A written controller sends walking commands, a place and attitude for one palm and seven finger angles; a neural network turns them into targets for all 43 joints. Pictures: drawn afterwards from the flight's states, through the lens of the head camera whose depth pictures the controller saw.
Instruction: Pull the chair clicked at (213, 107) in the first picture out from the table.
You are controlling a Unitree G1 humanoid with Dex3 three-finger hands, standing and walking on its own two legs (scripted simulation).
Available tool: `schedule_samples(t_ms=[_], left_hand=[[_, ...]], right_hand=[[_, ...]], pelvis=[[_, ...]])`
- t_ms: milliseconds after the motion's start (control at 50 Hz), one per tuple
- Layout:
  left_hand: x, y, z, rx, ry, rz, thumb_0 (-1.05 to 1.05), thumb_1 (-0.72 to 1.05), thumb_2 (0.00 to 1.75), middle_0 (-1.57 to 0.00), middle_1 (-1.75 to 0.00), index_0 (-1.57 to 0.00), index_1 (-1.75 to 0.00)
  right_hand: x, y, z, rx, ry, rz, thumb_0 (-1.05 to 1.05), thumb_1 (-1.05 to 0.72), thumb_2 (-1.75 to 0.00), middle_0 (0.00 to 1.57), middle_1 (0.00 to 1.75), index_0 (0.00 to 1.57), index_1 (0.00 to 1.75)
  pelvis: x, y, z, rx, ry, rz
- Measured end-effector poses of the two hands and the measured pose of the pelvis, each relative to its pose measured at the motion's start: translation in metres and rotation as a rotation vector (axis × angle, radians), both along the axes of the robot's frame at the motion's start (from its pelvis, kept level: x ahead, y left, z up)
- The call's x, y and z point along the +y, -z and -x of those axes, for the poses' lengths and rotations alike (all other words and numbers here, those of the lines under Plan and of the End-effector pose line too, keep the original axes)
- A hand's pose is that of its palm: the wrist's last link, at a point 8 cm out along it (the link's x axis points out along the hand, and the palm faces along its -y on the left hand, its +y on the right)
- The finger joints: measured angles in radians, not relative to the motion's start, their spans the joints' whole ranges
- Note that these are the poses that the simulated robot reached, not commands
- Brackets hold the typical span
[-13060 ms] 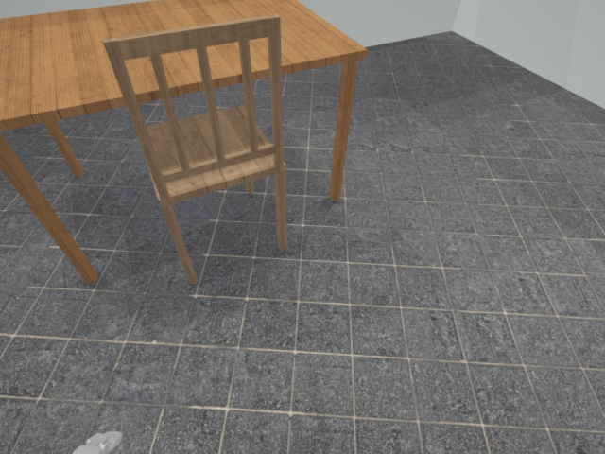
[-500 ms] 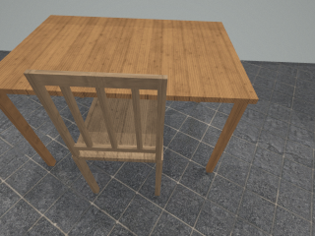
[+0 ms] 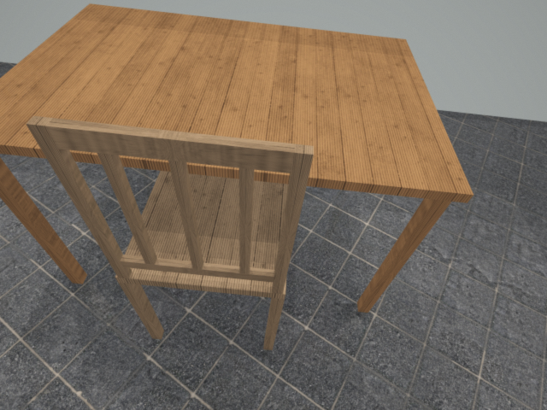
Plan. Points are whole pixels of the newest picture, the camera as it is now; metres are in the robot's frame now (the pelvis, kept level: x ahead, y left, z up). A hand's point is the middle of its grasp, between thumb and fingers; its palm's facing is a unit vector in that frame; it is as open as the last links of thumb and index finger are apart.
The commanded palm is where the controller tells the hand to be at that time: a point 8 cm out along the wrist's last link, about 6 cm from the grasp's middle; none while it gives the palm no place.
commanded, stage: come to a stop and stand still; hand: left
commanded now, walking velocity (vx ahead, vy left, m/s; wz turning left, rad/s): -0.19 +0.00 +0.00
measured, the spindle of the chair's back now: (189, 222) +0.44 +0.20 -0.05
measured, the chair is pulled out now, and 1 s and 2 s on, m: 0.00 0.00 0.00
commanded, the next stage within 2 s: look again from close up in 0.86 s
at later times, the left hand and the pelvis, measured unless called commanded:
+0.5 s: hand out of the picture +0.12 +0.17 -0.16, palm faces +0.06 -0.96 -0.27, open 7.4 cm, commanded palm none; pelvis +0.06 -0.02 +0.00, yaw +2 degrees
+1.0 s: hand out of the picture +0.02 +0.14 -0.16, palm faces +0.05 -0.98 -0.18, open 7.3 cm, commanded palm none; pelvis +0.05 -0.02 +0.01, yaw +1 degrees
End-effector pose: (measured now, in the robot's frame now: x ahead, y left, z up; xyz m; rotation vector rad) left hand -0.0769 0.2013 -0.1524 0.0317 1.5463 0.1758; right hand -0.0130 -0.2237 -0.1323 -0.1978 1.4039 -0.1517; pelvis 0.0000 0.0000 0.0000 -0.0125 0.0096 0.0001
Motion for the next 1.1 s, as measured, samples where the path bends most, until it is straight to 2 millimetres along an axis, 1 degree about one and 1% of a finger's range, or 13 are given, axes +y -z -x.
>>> schedule_samples(t_ms=[60, 160, 220, 300, 360, 460, 560, 620, 680, 740, 900, 1020, 1100], left_hand=[[0.009, -0.003, -0.022, 0.008, 0.018, -0.004, 0.01, 0.91, 0.90, -0.20, -0.30, -0.20, -0.30], [0.025, -0.013, -0.083, -0.111, 0.028, -0.044, 0.01, 0.91, 0.90, -0.20, -0.30, -0.20, -0.30], [0.036, -0.016, -0.115, -0.173, 0.035, -0.082, 0.01, 0.92, 0.90, -0.20, -0.30, -0.20, -0.30], [0.042, -0.020, -0.149, -0.223, 0.053, -0.118, 0.01, 0.92, 0.90, -0.20, -0.30, -0.20, -0.30], [0.039, -0.022, -0.170, -0.245, 0.074, -0.136, 0.01, 0.92, 0.90, -0.20, -0.30, -0.20, -0.30], [0.026, -0.024, -0.190, -0.298, 0.091, -0.166, 0.01, 0.92, 0.90, -0.20, -0.30, -0.20, -0.30], [0.007, -0.027, -0.178, -0.277, 0.101, -0.152, 0.01, 0.91, 0.90, -0.20, -0.30, -0.20, -0.30], [-0.004, -0.025, -0.168, -0.250, 0.105, -0.120, 0.01, 0.91, 0.90, -0.20, -0.30, -0.20, -0.30], [-0.005, -0.021, -0.158, -0.234, 0.095, -0.105, 0.01, 0.93, 0.90, -0.20, -0.30, -0.20, -0.30], [-0.004, -0.014, -0.148, -0.220, 0.079, -0.083, 0.01, 0.93, 0.90, -0.20, -0.30, -0.20, -0.30], [-0.010, -0.020, -0.117, -0.178, 0.047, -0.057, 0.01, 0.92, 0.90, -0.20, -0.30, -0.20, -0.30], [-0.012, -0.023, -0.087, -0.095, 0.062, -0.061, 0.01, 0.91, 0.90, -0.20, -0.30, -0.20, -0.30], [-0.002, -0.026, -0.081, -0.072, 0.069, -0.079, 0.01, 0.91, 0.90, -0.20, -0.30, -0.20, -0.30]], right_hand=[[0.010, -0.005, -0.016, -0.032, 0.003, 0.014, 0.01, -0.91, -0.90, 0.20, 0.30, 0.20, 0.30], [0.028, -0.009, -0.027, 0.005, -0.008, -0.018, 0.00, -0.91, -0.90, 0.20, 0.30, 0.20, 0.30], [0.031, -0.006, -0.032, 0.029, -0.005, -0.035, 0.00, -0.91, -0.90, 0.20, 0.30, 0.20, 0.30], [0.023, -0.002, -0.037, 0.045, 0.012, -0.034, 0.01, -0.91, -0.90, 0.20, 0.30, 0.20, 0.30], [0.012, 0.003, -0.045, 0.044, 0.026, -0.031, 0.01, -0.91, -0.90, 0.20, 0.30, 0.20, 0.30], [-0.015, 0.018, -0.065, 0.029, 0.036, -0.041, 0.01, -0.91, -0.90, 0.20, 0.30, 0.20, 0.30], [-0.034, 0.012, -0.097, -0.044, 0.041, -0.031, 0.01, -0.91, -0.90, 0.20, 0.30, 0.20, 0.30], [-0.037, 0.004, -0.112, -0.097, 0.029, -0.029, 0.01, -0.91, -0.90, 0.20, 0.30, 0.20, 0.30], [-0.034, 0.000, -0.119, -0.135, 0.019, -0.027, 0.00, -0.92, -0.90, 0.20, 0.30, 0.20, 0.30], [-0.032, -0.002, -0.113, -0.143, 0.012, -0.012, 0.00, -0.93, -0.90, 0.20, 0.30, 0.20, 0.30], [-0.025, -0.006, -0.082, -0.061, -0.017, -0.027, 0.01, -0.94, -0.90, 0.20, 0.30, 0.20, 0.30], [-0.015, 0.001, -0.062, -0.020, -0.002, -0.060, 0.01, -0.93, -0.90, 0.20, 0.30, 0.20, 0.30], [-0.005, 0.010, -0.057, -0.045, 0.014, -0.087, 0.01, -0.92, -0.90, 0.20, 0.30, 0.20, 0.30]], pelvis=[[0.007, -0.006, -0.011, -0.004, -0.007, 0.013], [0.013, -0.015, -0.021, -0.005, -0.034, 0.024], [0.011, -0.015, -0.025, -0.004, -0.043, 0.021], [0.005, -0.012, -0.031, -0.007, -0.040, 0.010], [-0.001, -0.010, -0.037, -0.011, -0.035, 0.004], [-0.017, 0.000, -0.053, -0.019, -0.030, -0.010], [-0.028, -0.005, -0.057, -0.027, -0.031, -0.017], [-0.033, -0.009, -0.055, -0.023, -0.026, -0.023], [-0.033, -0.009, -0.053, -0.027, -0.018, -0.018], [-0.030, -0.007, -0.051, -0.045, -0.013, -0.015], [-0.027, -0.015, -0.049, -0.047, -0.011, -0.019], [-0.022, -0.013, -0.045, -0.030, -0.011, -0.008], [-0.015, -0.010, -0.046, -0.027, -0.015, -0.010]])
